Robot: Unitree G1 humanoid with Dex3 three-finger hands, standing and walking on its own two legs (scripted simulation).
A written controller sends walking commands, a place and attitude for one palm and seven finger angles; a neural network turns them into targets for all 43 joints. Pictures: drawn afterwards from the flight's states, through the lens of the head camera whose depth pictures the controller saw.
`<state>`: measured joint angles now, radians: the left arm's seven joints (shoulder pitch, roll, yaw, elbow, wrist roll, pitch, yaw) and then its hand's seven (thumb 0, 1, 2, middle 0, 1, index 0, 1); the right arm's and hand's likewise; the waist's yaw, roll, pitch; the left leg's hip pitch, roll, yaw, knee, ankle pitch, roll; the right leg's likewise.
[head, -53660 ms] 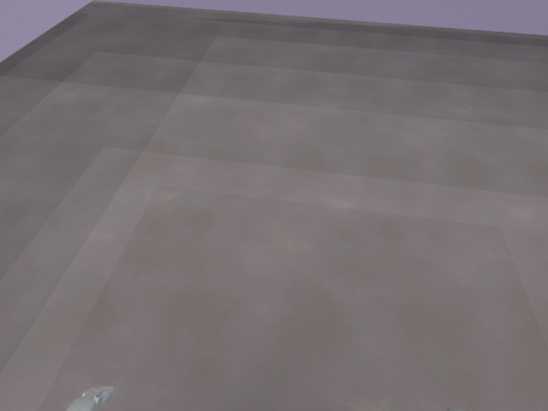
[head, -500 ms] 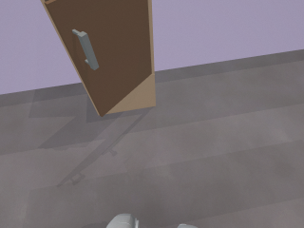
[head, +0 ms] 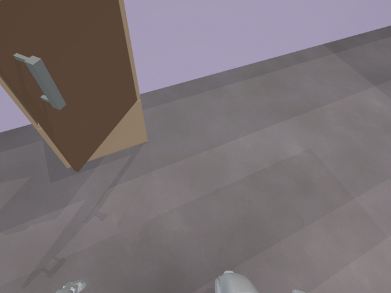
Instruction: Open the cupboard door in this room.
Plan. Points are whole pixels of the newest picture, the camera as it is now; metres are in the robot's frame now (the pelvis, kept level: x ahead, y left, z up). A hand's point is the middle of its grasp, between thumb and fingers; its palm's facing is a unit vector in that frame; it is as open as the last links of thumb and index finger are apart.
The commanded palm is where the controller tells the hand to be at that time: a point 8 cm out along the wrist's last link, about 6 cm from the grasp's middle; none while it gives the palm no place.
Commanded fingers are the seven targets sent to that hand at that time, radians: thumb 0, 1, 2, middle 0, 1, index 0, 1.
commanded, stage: walk to a spot facing it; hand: left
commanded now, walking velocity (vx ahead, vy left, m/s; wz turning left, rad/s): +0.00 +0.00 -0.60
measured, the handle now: (40, 82) +0.53 +0.44 +0.04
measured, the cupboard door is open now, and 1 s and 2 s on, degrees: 40 40 40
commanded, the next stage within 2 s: turn to face it in 1.78 s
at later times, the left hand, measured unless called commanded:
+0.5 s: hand (146, 263) +0.18 +0.13 -0.16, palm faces -0.32 -0.92 -0.22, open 7.4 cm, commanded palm none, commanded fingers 0.00 0.90 0.90 -0.20 -0.30 -0.20 -0.30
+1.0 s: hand (231, 177) +0.44 -0.08 -0.17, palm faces -0.68 -0.71 -0.20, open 7.4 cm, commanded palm none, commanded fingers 0.00 0.90 0.90 -0.20 -0.30 -0.20 -0.30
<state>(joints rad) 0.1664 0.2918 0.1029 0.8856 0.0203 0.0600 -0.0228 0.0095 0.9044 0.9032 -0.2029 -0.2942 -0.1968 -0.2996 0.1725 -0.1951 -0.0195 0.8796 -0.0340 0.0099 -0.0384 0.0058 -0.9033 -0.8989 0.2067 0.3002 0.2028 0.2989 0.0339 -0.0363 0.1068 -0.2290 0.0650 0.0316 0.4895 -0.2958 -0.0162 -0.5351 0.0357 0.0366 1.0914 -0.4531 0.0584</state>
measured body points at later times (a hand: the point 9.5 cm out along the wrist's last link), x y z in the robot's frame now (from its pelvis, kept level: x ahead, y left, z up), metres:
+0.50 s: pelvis +0.05 -0.03 +0.00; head +0.10 -0.05 +0.45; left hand +0.20 +0.17 -0.14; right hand +0.04 -0.31 -0.14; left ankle +0.10 +0.10 -0.70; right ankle +0.00 -0.13 -0.74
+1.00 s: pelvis +0.20 -0.13 -0.03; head +0.25 -0.16 +0.42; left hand +0.48 -0.04 -0.16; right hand -0.03 -0.25 -0.16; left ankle +0.14 +0.08 -0.73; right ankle +0.22 -0.25 -0.74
